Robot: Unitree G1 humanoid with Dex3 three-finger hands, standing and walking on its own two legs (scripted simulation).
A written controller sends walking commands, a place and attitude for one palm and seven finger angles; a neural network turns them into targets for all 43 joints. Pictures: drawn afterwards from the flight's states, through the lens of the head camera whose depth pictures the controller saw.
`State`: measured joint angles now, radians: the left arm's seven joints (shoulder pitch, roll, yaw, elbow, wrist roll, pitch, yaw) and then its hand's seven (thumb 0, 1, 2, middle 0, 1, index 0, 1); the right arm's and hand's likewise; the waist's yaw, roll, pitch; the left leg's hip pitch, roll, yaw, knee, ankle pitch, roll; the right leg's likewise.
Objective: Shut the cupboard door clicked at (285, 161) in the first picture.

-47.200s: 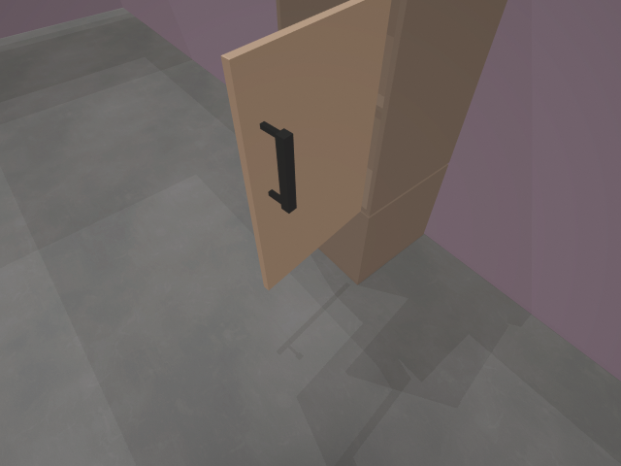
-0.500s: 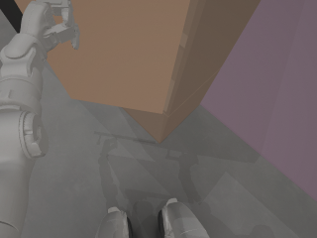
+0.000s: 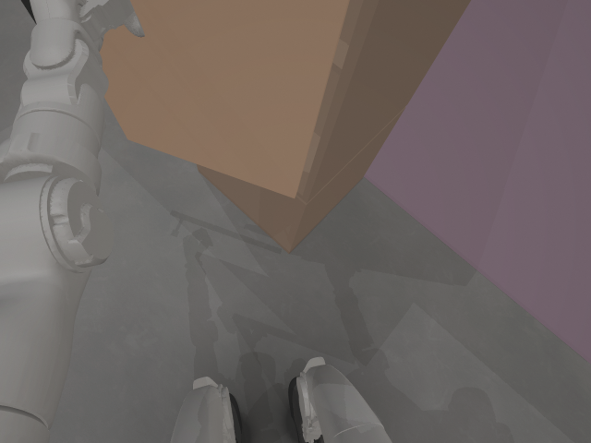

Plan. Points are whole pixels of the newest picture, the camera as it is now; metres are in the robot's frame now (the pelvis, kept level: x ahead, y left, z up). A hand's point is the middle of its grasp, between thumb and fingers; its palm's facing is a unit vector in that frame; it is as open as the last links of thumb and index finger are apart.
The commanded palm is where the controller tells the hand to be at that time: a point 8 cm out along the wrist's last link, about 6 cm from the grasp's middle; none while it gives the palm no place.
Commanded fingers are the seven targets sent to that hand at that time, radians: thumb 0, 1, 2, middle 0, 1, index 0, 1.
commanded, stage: pull the fist back off the door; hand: left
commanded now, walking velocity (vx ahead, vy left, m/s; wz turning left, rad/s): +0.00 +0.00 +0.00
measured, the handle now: out of the picture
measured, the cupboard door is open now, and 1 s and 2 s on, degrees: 24 23 23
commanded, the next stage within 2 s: draw the hand back to the body in 0.72 s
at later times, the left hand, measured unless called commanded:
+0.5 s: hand (135, 52) +0.54 +0.09 +0.13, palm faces +0.10 -0.99 -0.03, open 3.1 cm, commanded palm +0.50 +0.13 +0.14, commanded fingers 0.00 0.90 0.90 -1.30 -1.50 -1.30 -1.50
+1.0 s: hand (123, 72) +0.49 +0.09 +0.16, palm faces +0.13 -0.99 +0.00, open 3.1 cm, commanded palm +0.43 +0.15 +0.16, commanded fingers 0.00 0.90 0.90 -1.30 -1.50 -1.30 -1.50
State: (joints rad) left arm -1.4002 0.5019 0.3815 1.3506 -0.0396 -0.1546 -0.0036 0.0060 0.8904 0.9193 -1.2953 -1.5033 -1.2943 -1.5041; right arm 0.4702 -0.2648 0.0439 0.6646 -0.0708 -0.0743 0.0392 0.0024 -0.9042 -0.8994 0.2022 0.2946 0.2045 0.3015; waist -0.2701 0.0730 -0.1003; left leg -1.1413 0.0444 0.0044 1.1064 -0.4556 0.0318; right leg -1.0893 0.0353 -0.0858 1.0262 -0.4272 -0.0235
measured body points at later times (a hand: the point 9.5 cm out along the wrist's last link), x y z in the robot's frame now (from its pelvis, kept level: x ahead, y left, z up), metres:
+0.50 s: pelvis +0.03 -0.01 +0.04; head +0.13 -0.01 +0.48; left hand +0.53 +0.14 +0.13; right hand +0.01 -0.27 -0.08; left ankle +0.02 +0.10 -0.65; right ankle +0.02 -0.11 -0.65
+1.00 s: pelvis +0.01 -0.02 +0.04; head +0.08 -0.03 +0.49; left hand +0.47 +0.15 +0.16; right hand +0.05 -0.27 -0.08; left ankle +0.02 +0.10 -0.65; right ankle +0.02 -0.11 -0.65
